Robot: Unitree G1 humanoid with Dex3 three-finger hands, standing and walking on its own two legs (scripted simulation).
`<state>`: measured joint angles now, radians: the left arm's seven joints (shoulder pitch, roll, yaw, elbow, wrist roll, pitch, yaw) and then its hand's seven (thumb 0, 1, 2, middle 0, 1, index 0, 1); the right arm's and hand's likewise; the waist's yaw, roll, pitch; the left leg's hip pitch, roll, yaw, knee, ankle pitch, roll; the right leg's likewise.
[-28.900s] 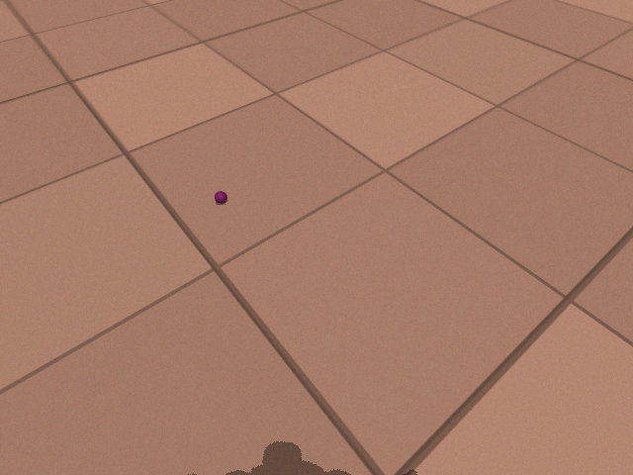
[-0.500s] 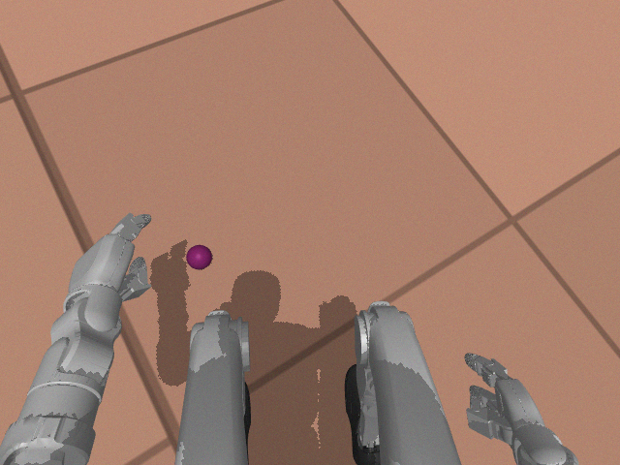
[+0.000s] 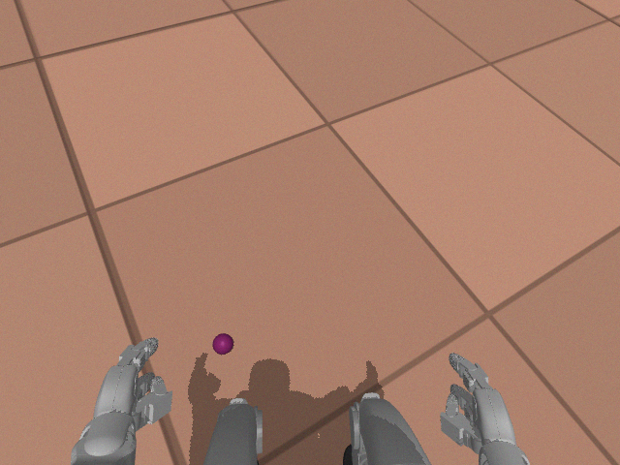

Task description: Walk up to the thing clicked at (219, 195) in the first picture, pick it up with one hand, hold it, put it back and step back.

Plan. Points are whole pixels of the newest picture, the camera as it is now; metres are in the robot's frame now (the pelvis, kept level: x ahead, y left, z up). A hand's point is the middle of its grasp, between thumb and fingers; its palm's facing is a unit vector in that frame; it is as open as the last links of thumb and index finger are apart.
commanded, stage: home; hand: left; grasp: from above
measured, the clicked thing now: (223, 343) +0.45 +0.20 -0.62
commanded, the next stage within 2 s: none
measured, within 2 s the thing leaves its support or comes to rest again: neither
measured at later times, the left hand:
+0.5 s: hand (139, 418) +0.19 +0.18 +0.02, palm faces +0.09 -0.98 -0.19, open 7.4 cm
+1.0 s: hand (136, 422) +0.19 +0.19 +0.02, palm faces +0.07 -0.98 -0.20, open 7.4 cm
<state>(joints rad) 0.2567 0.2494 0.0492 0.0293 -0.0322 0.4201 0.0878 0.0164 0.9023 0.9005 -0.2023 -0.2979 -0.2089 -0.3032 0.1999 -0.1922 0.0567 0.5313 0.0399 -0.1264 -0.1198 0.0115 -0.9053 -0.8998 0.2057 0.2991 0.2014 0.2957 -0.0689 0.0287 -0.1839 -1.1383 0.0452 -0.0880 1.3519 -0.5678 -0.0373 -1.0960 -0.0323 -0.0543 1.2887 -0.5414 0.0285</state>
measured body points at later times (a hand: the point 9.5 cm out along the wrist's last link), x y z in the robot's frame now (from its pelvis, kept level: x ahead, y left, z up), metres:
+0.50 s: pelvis +0.04 +0.00 +0.07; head +0.05 +0.01 +0.52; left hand +0.18 +0.24 +0.04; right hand +0.22 -0.24 +0.02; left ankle +0.04 +0.13 -0.61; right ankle +0.04 -0.14 -0.61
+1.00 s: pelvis +0.03 +0.00 +0.07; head +0.04 +0.01 +0.52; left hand +0.18 +0.24 +0.04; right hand +0.19 -0.24 +0.01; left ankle +0.04 +0.13 -0.61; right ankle +0.04 -0.14 -0.61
